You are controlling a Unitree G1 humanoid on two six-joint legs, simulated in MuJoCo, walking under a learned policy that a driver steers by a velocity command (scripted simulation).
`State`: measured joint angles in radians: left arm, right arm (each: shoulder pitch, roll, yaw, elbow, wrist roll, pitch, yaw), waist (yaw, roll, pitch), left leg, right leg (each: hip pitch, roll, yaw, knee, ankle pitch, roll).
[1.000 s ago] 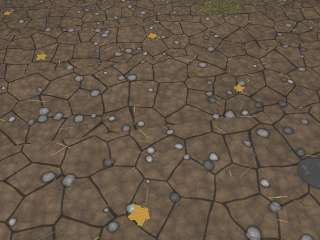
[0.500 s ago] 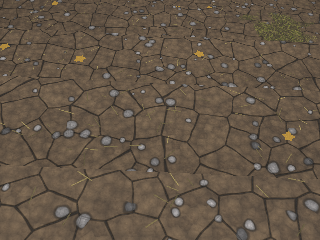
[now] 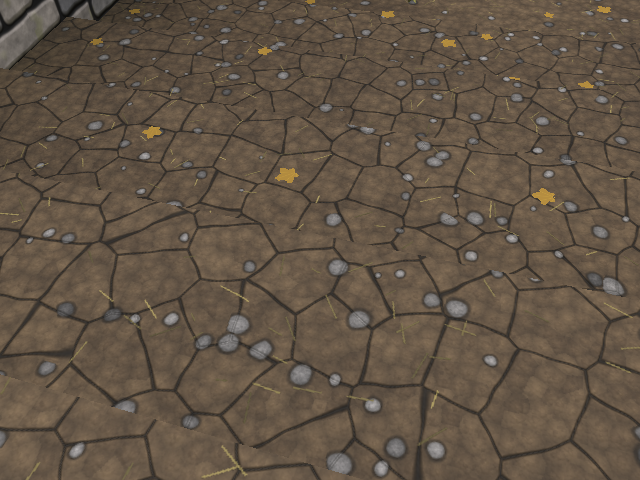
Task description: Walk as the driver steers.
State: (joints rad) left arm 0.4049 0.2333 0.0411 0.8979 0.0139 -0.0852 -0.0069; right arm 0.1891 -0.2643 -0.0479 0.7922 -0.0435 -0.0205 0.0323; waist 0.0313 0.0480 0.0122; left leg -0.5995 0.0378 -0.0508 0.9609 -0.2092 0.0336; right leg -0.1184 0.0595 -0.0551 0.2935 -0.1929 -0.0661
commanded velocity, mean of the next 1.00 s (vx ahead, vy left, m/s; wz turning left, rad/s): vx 0.48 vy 0.00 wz -0.31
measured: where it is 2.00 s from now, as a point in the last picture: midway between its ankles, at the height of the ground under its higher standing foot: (361, 434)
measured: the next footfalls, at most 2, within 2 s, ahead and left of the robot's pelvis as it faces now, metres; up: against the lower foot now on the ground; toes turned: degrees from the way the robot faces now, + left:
left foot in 0.22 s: +0.26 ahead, +0.12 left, +0.00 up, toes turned +3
right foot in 0.74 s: +0.39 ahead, -0.06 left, +0.00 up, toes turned -17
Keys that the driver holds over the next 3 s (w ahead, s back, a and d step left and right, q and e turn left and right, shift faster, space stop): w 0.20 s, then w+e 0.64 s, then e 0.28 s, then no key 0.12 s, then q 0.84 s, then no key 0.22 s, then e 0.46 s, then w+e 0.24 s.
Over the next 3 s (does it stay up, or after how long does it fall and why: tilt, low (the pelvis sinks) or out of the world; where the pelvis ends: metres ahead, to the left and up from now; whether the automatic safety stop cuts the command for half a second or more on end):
stays up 0.72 0.02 -0.18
